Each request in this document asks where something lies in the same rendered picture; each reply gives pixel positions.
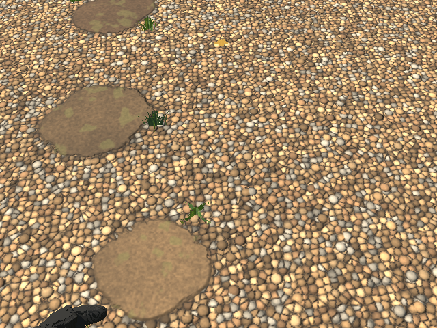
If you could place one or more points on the left robot hand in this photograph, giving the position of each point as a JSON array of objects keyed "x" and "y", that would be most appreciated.
[{"x": 74, "y": 317}]

